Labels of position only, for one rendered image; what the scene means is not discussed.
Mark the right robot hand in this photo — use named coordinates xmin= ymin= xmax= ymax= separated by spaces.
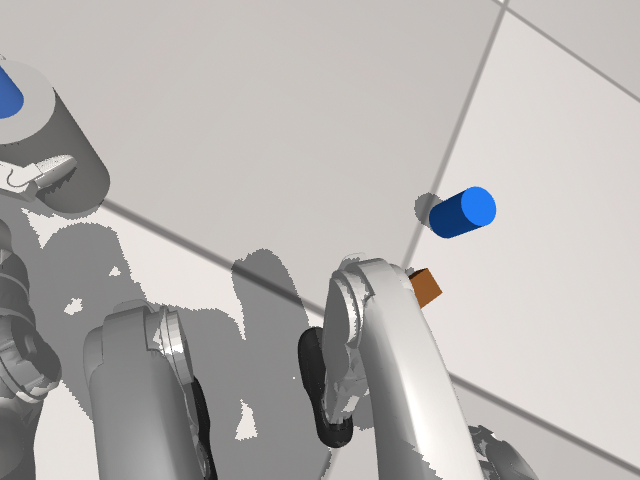
xmin=468 ymin=425 xmax=539 ymax=480

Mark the left robot foot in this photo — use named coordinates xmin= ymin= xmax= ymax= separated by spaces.
xmin=191 ymin=376 xmax=218 ymax=480

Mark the right robot foot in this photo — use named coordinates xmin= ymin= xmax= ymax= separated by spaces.
xmin=298 ymin=327 xmax=353 ymax=448

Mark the left robot hand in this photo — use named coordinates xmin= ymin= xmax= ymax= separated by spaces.
xmin=0 ymin=55 xmax=77 ymax=203

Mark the left robot arm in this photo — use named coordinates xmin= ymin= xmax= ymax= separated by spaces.
xmin=0 ymin=219 xmax=62 ymax=480

